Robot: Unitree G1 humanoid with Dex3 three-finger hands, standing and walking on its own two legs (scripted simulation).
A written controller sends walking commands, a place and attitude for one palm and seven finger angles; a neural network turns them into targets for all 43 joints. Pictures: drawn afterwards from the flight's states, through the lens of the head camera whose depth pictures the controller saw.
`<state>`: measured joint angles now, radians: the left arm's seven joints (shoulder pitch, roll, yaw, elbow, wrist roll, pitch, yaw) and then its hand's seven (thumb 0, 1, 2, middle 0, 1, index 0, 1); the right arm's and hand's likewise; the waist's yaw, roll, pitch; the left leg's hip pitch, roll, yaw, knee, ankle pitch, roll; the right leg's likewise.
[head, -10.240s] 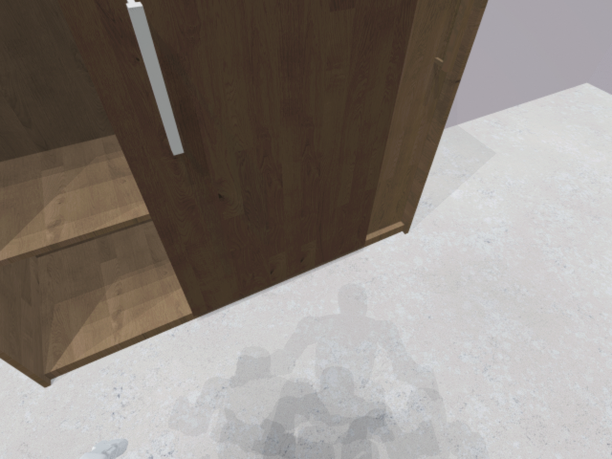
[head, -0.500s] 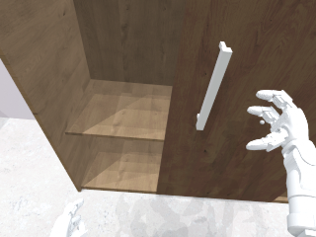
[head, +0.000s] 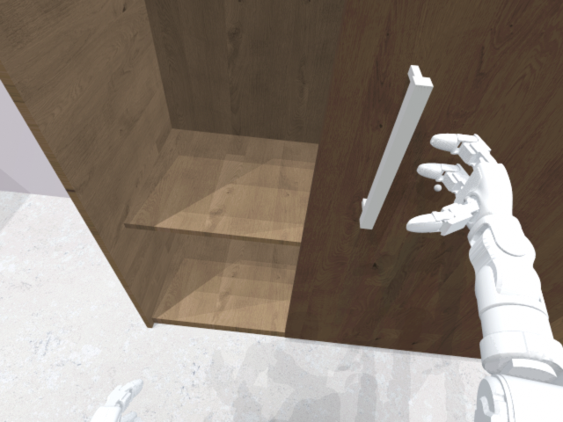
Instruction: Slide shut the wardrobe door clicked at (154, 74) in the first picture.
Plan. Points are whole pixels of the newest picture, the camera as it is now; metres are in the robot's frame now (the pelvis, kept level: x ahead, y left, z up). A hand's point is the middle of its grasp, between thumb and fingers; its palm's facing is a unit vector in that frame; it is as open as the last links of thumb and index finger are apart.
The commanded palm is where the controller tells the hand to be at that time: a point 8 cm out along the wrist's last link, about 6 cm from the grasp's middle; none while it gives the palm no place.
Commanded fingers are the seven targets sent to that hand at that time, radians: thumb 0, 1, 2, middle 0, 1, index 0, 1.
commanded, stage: move the hooked fingers beside the handle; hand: right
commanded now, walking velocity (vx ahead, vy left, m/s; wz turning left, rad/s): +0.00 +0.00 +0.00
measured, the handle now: (386, 158) +0.48 -0.11 +0.14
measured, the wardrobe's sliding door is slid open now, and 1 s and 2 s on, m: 0.48 0.48 0.48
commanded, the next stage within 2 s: feel for the door with the fingertips in 0.92 s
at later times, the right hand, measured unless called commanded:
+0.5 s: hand (433, 181) +0.43 -0.17 +0.15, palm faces +0.02 +1.00 -0.02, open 13.9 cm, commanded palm +0.40 -0.21 +0.15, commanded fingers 0.00 0.50 -0.30 0.30 1.20 0.30 1.20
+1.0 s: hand (428, 179) +0.43 -0.16 +0.15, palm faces +0.01 +1.00 -0.03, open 14.0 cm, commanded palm +0.40 -0.21 +0.15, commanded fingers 0.00 0.50 -0.30 0.30 1.20 0.30 1.20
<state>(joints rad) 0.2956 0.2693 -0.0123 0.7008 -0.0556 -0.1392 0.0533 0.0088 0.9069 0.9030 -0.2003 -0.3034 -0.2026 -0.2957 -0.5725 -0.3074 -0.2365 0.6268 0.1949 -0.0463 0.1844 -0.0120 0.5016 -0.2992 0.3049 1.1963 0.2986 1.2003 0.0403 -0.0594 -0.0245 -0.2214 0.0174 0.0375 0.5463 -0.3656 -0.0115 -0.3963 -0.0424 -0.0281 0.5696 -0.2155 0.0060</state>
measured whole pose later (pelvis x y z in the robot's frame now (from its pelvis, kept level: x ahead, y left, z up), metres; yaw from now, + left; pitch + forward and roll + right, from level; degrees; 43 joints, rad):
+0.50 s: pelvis +0.01 +0.00 +0.00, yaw +1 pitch +4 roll +1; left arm 0.34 0.28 0.01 0.69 -0.06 -0.10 0.04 0.01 0.91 0.90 -0.20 -0.30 -0.20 -0.30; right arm -0.59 -0.33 -0.29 0.70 0.18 -0.09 0.18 -0.01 0.50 -0.30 0.32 1.21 0.31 1.21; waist 0.06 -0.06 -0.04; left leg -0.25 0.00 0.02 0.56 -0.37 -0.01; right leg -0.42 -0.06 -0.04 0.58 -0.23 0.01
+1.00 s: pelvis +0.00 +0.00 +0.00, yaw +1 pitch +4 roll +1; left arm 0.30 0.26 -0.01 0.68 -0.05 -0.10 0.03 0.01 0.91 0.90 -0.20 -0.30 -0.20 -0.30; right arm -0.64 -0.31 -0.25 0.73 0.17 -0.09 0.15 -0.01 0.50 -0.30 0.31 1.20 0.30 1.20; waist 0.05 -0.06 -0.03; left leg -0.26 0.01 0.03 0.57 -0.38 -0.01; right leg -0.43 -0.05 -0.03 0.60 -0.24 0.01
